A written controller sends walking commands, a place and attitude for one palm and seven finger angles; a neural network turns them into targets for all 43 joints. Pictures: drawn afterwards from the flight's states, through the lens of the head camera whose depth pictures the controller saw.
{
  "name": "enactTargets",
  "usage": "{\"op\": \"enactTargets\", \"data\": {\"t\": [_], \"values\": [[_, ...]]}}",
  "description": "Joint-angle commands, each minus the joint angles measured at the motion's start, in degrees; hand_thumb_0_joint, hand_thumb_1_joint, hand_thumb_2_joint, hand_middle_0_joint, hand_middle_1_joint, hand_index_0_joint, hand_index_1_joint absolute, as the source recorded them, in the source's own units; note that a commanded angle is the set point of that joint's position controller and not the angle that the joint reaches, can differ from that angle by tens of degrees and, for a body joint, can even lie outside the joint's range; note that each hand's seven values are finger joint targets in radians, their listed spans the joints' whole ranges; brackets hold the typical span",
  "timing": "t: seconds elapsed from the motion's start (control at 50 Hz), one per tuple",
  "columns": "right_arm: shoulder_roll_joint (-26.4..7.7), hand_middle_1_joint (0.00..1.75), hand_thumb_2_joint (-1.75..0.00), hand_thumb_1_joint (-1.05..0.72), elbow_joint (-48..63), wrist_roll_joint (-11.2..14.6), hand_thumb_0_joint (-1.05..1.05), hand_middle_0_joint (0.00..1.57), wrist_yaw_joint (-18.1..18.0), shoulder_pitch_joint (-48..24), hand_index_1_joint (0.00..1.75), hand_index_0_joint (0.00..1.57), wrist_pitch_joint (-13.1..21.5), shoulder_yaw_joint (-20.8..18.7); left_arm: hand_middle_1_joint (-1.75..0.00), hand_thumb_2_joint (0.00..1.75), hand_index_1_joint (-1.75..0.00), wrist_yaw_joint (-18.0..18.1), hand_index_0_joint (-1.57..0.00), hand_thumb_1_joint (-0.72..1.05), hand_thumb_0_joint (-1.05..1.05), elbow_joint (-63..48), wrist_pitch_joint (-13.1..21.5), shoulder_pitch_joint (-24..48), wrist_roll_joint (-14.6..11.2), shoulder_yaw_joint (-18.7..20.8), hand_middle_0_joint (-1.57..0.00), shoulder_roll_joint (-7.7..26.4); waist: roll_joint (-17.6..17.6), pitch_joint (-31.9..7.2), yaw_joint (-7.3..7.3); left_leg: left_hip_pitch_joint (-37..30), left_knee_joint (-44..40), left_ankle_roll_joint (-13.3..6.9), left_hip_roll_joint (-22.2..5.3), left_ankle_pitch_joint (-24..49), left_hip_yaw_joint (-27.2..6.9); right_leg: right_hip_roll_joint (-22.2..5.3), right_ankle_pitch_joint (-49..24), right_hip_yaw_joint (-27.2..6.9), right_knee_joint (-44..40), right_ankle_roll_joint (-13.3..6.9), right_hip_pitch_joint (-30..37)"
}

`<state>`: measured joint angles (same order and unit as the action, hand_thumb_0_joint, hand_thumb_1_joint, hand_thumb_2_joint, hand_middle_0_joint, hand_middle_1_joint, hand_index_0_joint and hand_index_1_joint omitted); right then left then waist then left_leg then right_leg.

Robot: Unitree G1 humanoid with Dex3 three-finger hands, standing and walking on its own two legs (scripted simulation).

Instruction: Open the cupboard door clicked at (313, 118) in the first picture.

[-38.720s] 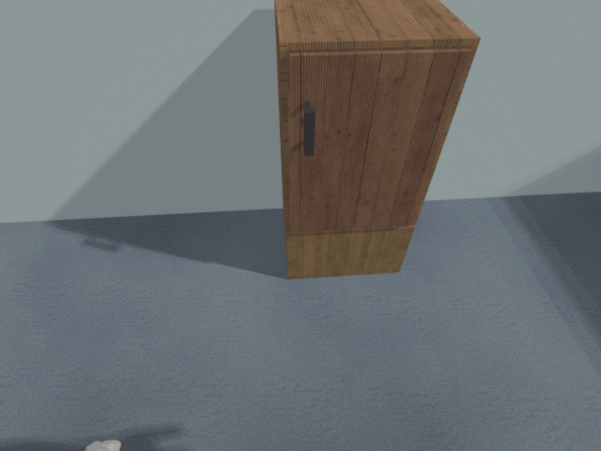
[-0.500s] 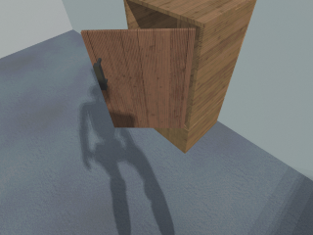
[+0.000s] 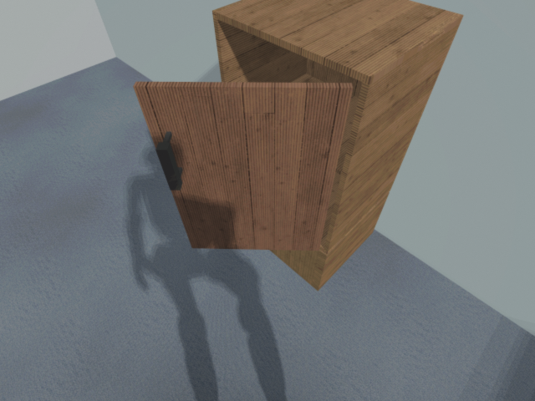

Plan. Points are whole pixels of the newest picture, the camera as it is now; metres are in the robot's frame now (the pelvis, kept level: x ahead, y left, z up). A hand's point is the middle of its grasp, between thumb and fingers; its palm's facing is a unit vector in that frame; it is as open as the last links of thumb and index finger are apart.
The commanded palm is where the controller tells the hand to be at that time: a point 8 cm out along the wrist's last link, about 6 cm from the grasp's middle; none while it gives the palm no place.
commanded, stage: shuffle to correct the standing spot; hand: left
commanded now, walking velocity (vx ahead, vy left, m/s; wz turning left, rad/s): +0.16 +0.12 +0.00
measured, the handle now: (172, 161) +0.59 +0.26 -0.03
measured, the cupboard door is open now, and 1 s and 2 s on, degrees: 43 43 43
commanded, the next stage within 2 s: come to a stop and stand still in 0.20 s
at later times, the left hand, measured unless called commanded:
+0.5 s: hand out of the picture +0.08 +0.22 -0.19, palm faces +0.09 -0.98 -0.20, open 7.4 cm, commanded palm none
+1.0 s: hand out of the picture +0.13 +0.19 -0.17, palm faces +0.03 -0.98 -0.20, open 7.3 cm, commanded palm none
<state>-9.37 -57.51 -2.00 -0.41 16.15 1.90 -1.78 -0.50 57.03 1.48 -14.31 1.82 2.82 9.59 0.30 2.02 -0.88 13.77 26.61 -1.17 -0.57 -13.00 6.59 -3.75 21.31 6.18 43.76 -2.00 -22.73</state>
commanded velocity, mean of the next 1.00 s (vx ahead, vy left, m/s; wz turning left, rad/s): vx -0.03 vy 0.01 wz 0.00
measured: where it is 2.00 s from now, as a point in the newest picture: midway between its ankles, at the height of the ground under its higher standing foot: outside the picture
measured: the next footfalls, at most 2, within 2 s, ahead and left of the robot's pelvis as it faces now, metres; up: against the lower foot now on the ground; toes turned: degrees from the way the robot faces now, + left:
right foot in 0.04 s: +0.08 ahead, -0.10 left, +0.00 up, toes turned -7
left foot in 0.42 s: +0.21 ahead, +0.16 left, +0.00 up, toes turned +6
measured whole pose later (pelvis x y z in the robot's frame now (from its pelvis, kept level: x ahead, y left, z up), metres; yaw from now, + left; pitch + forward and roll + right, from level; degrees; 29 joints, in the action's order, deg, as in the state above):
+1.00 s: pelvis +0.08 +0.01 +0.00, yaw +0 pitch -1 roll +0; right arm -9.1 -63.2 -1.0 -1.8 13.7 -1.4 -1.9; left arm 1.7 59.6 -0.1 -11.9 0.7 1.8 10.1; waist 1.3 2.7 0.4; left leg 12.2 28.7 1.2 -2.0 -14.7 2.3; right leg 0.5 17.0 5.7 30.0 -3.0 -11.7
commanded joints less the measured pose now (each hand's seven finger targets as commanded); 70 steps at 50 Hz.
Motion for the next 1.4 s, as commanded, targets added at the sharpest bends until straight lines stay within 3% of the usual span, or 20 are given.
{"op": "enactTargets", "data": {"t": [0.0,0.02,0.04,0.14,0.28,0.34,0.4,0.46,0.52,0.66,0.7,0.74,0.86,0.92,0.98,1.26,1.28,1.3,1.32,1.38], "values": [[-3.84,0.3,-0.9,-0.9,2.73,1.19,0.0,0.2,0.32,1.16,0.3,0.2,0.27,-0.77,-0.3,0.9,-0.3,0.93,-0.2,0.9,0.0,1.02,1.37,-12.87,0.51,0.87,-0.2,5.97,10.95,-0.56,-4.8,17.75,8.56,-2.08,-2.8,-13.16,-1.05,-9.17,-0.89,-14.79,-23.73,-1.95,23.56],[-3.63,0.3,-0.9,-0.9,4.71,0.91,0.0,0.2,0.64,0.79,0.3,0.2,0.08,-0.79,-0.3,0.9,-0.3,1.2,-0.2,0.9,0.0,0.59,1.15,-15.27,0.12,2.19,-0.2,11.96,20.07,-0.06,-5.21,25.78,20.74,0.3,1.05,-20.68,1.13,-22.22,1.4,-33.2,-32.5,-8.4,25.49],[-6.14,0.3,-0.9,-0.9,4.83,0.32,0.0,0.2,0.61,-1.36,0.3,0.2,-0.3,-1.29,-0.3,0.9,-0.3,1.39,-0.2,0.9,0.0,0.31,1.31,-14.86,-0.29,2.25,-0.2,12.06,13.76,1.23,-5.11,25.85,29.23,0.43,-1.16,-19.18,-4.28,-23.79,1.9,-35.18,-34.28,-11.32,21.43],[-3.3,0.3,-0.9,-0.9,1.4,0.68,0.0,0.2,1.39,0.12,0.3,0.2,-1.25,-0.67,-0.3,0.9,-0.3,1.94,-0.2,0.9,0.0,-0.16,2.62,-7.09,-0.28,1.18,-0.2,6.6,8.4,0.5,-0.08,19.47,29.6,2.39,-2.98,-5.37,-4.25,-14.39,-33.62,-10.55,-28.01,-7.39,17.55],[-2.61,0.3,-0.9,-0.9,2.76,1.33,0.0,0.2,1.4,-4.46,0.3,0.2,-1.92,-0.22,-0.3,0.9,-0.3,2.47,-0.2,0.9,0.0,1.71,0.89,-7.83,-0.13,2.35,-0.2,9.81,9.58,0.01,-1.78,10.57,11.52,3.09,-0.13,-1.72,-0.25,-13.37,-40.6,-6.81,-22.89,-5.62,17.76],[-3.47,0.3,-0.9,-0.9,1.46,1.21,0.0,0.2,0.46,-0.51,0.3,0.2,-1.33,-0.32,-0.3,0.9,-0.3,2.87,-0.2,0.9,0.0,1.74,-0.44,-5.75,-0.28,1.74,-0.2,8.11,9.48,-1.12,0.8,-1.83,-0.81,2.62,-0.72,8.83,-0.87,-9.79,-30.93,-4.73,-16.29,-2.6,12.78],[-10.69,0.3,-0.9,-0.9,1.12,0.81,0.0,0.2,-0.56,4.39,0.3,0.2,-1.13,-1.91,-0.3,0.9,-0.3,3.62,-0.2,0.9,0.0,1.84,-1.64,-11.39,-0.83,0.03,-0.2,2.21,-10.61,-7.48,1.17,-11.02,-3.52,-6.87,-19.13,45.78,-13.33,-0.14,13.51,-1.0,1.48,1.96,6.28],[-8.32,0.3,-0.9,-0.9,2.11,0.91,0.0,0.2,-1.96,-3.41,0.3,0.2,-1.53,-1.18,-0.3,0.9,-0.3,3.57,-0.2,0.9,0.0,2.51,-2.88,-9.54,-0.99,-0.15,-0.2,2.95,-17.29,-3.86,0.09,-0.87,-8.08,-10.42,-19.55,33.09,-16.01,-0.45,13.52,-6.59,11.57,1.86,4.72],[-8.4,0.3,-0.9,-0.9,2.63,0.6,0.0,0.2,-1.99,-5.74,0.3,0.2,-1.92,-1.73,-0.3,0.9,-0.3,2.72,-0.2,0.9,0.0,1.84,-3.05,-7.12,-0.93,-0.27,-0.2,2.46,-7.87,-4.23,0.21,-2.44,-7.47,-10.15,-17.9,27.91,-13.92,-0.19,10.17,-5.57,7.63,2.37,2.98],[-8.25,0.3,-0.9,-0.9,3.2,0.73,0.0,0.2,-1.46,-6.15,0.3,0.2,-2.56,-3.13,-0.3,0.9,-0.3,2.39,-0.2,0.9,0.0,-0.11,-2.5,-9.05,-0.34,0.29,-0.2,2.33,-5.09,-6.17,-0.87,2.61,-3.61,-6.31,-14.5,12.69,-10.48,1.12,-4.48,-3.19,-13.67,1.69,12.26],[-3.17,0.3,-0.9,-0.9,4.08,1.6,0.0,0.2,-0.73,-5.46,0.3,0.2,-2.93,-2.49,-0.3,0.9,-0.3,2.64,-0.2,0.9,0.0,-1.55,-1.83,-6.63,0.33,0.75,-0.2,7.68,10.64,-3.17,0.48,8.13,5.06,0.54,-4.17,-4.99,-2.42,-9.76,-11.08,-16.74,-26.14,-1.9,11.06],[-2.76,0.3,-0.9,-0.9,4.25,1.16,0.0,0.2,-0.34,-8.36,0.3,0.2,-4.06,-2.07,-0.3,0.9,-0.3,2.67,-0.2,0.9,0.0,-3.45,-1.28,-1.34,-0.04,0.85,-0.2,8.62,14.61,1.3,-0.01,7.13,15.73,1.49,-1.96,-12.87,-4.53,-13.48,-9.59,-19.22,-30.18,-6.73,1.58],[-1.31,0.3,-0.9,-0.9,-0.25,1.31,0.0,0.2,-0.89,-3.01,0.3,0.2,-3.14,-0.82,-0.3,0.9,-0.3,2.59,-0.2,0.9,0.0,-1.81,-0.76,-0.15,-0.52,0.4,-0.2,7.05,7.42,-1.04,1.02,3.65,6.85,2.8,-1.3,-6.66,-3.73,-8.17,-28.18,-11.21,-22.09,-6.34,12.27],[-3.28,0.3,-0.9,-0.9,-2.53,1.0,0.0,0.2,-1.48,-0.93,0.3,0.2,-1.71,-0.09,-0.3,0.9,-0.3,2.4,-0.2,0.9,0.0,-0.1,-0.65,-0.96,-1.41,-0.21,-0.2,5.9,-0.34,-3.35,0.61,-5.54,-4.03,1.31,-5.88,12.38,-7.69,-4.85,-24.76,-9.38,-19.68,-1.44,11.37],[-3.88,0.3,-0.9,-0.9,-4.09,1.06,0.0,0.2,-1.5,-2.39,0.3,0.2,-1.54,0.4,-0.3,0.9,-0.3,2.32,-0.2,0.9,0.0,1.78,-1.25,0.22,-1.45,-0.49,-0.2,5.66,-7.0,-0.47,-0.39,-0.65,-6.47,0.34,-7.92,9.62,-9.93,-2.67,-13.45,-7.29,-22.68,1.02,14.24],[-2.3,0.3,-0.9,-0.9,-6.74,1.1,0.0,0.2,-1.6,3.39,0.3,0.2,-1.47,1.04,-0.3,0.9,-0.3,2.29,-0.2,0.9,0.0,5.72,-0.61,-3.18,-1.34,-1.36,-0.2,4.25,0.89,2.43,0.52,-1.95,-9.01,1.27,-5.19,1.0,-7.66,-3.19,-5.67,-8.41,-28.57,0.29,11.38],[-4.99,0.3,-0.9,-0.9,-3.45,1.46,0.0,0.2,-0.94,-2.76,0.3,0.2,-0.09,0.97,-0.3,0.9,-0.3,4.81,-0.2,0.9,0.0,7.41,1.17,-9.52,-0.46,-2.19,-0.2,4.78,-1.84,3.16,-1.89,1.63,5.04,2.35,-4.66,2.3,-4.79,-7.04,-34.74,-12.85,-25.37,2.45,11.43],[-1.52,0.3,-0.9,-0.9,-1.91,1.51,0.0,0.2,-0.68,2.74,0.3,0.2,-1.07,1.08,-0.3,0.9,-0.3,4.29,-0.2,0.9,0.0,4.61,1.65,-6.37,-0.88,-1.68,-0.2,8.23,-1.26,-2.34,2.69,0.52,5.52,1.56,-3.24,-6.19,-6.36,-10.36,-20.08,-15.03,-26.66,-1.4,11.66],[-1.96,0.3,-0.9,-0.9,-2.35,1.38,0.0,0.2,-0.42,4.53,0.3,0.2,-1.3,0.97,-0.3,0.9,-0.3,3.81,-0.2,0.9,0.0,3.31,1.57,-4.15,-0.9,-1.77,-0.2,7.6,-0.52,-2.49,3.17,-1.58,5.59,1.42,-3.27,-5.56,-5.91,-8.6,-2.79,-13.45,-28.17,-3.38,6.98],[-1.88,0.3,-0.9,-0.9,-1.67,0.86,0.0,0.2,-0.21,7.28,0.3,0.2,-0.79,1.37,-0.3,0.9,-0.3,3.28,-0.2,0.9,0.0,2.17,1.12,-3.26,-0.86,-1.83,-0.2,5.15,-1.8,1.42,3.4,-0.36,1.01,0.35,-4.03,-2.16,-7.45,-4.07,3.87,-9.75,-24.97,-2.82,2.44]]}}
